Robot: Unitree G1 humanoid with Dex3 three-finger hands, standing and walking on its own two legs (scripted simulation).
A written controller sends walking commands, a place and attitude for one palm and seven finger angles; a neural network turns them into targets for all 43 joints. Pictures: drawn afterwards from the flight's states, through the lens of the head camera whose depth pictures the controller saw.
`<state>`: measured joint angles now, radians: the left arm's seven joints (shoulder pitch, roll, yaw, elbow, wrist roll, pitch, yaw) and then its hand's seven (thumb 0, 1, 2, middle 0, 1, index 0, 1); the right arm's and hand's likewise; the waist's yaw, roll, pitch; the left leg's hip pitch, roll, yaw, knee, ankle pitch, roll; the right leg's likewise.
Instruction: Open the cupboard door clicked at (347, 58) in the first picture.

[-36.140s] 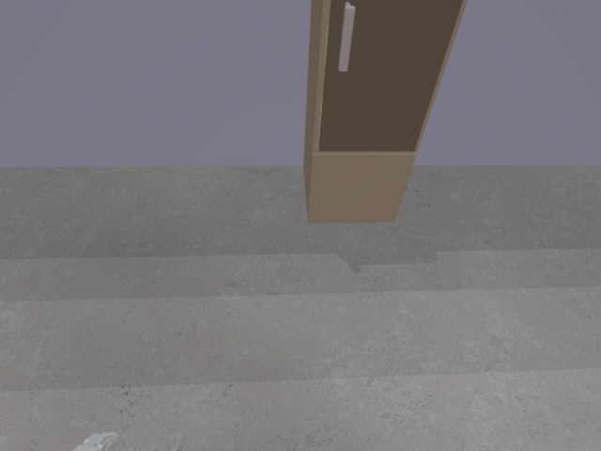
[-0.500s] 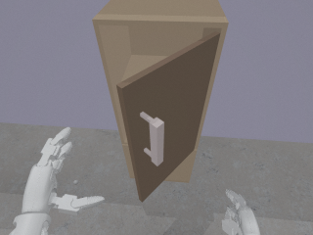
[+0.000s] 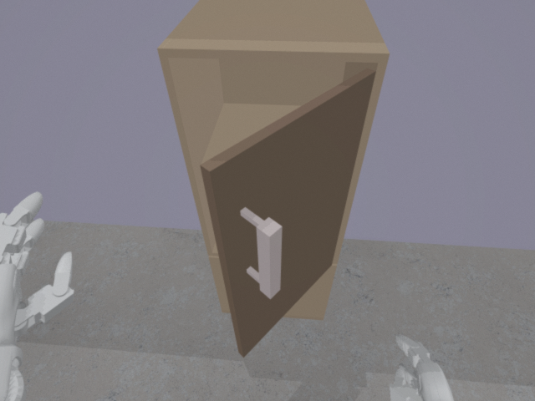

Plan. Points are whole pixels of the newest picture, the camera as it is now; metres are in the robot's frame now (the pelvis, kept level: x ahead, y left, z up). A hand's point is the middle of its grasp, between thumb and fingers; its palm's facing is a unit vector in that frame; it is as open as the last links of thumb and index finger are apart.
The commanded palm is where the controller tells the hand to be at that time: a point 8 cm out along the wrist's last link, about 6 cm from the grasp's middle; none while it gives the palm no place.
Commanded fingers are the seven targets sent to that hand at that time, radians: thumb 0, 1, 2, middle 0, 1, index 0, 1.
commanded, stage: draw the hand back to the body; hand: left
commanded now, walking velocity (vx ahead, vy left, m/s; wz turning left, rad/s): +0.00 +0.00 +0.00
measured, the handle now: (259, 254) +0.32 +0.06 +0.06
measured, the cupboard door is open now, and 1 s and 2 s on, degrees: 51 51 51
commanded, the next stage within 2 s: step back with the hand held close in 0.34 s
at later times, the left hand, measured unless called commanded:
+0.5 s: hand (85, 291) +0.19 +0.24 +0.15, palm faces +0.44 -0.80 -0.40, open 7.4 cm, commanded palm +0.14 +0.27 +0.17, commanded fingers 0.00 0.90 0.90 -0.20 -0.30 -0.20 -0.30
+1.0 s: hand (39, 325) +0.14 +0.26 +0.16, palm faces +0.34 -0.80 -0.50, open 7.4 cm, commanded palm +0.08 +0.30 +0.17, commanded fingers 0.00 0.90 0.90 -0.20 -0.30 -0.20 -0.30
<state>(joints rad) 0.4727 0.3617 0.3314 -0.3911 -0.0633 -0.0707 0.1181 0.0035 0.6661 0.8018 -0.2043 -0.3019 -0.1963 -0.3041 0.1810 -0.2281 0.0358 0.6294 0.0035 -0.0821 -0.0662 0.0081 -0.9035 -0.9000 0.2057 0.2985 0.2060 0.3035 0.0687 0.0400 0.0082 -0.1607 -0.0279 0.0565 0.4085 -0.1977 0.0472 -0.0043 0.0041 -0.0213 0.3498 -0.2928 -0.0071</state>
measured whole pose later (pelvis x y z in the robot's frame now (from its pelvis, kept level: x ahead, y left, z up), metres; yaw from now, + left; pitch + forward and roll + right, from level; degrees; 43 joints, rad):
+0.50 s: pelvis +0.00 -0.03 +0.00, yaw +0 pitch -3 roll +0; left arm 0.47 0.34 0.33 -0.37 -0.08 -0.08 0.10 0.01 0.89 0.90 -0.21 -0.30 -0.21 -0.30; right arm 0.18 -0.23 0.02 0.64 0.01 -0.07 -0.07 0.01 -0.90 -0.90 0.21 0.30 0.21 0.30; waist 0.07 0.06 0.01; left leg -0.15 0.01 0.04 0.40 -0.19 0.01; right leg 0.01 0.04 -0.03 0.32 -0.28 -0.04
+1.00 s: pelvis -0.06 +0.01 -0.01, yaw -1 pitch -1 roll -2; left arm 0.58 0.46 0.41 -0.54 -0.06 -0.15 0.12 0.01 0.89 0.90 -0.22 -0.30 -0.21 -0.30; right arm 0.17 -0.23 0.00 0.52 0.02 0.02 -0.08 0.01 -0.91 -0.90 0.20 0.30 0.20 0.30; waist 0.00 0.01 0.04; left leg -0.34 0.01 0.07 0.48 -0.13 0.06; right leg -0.21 0.03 -0.01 0.46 -0.24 0.00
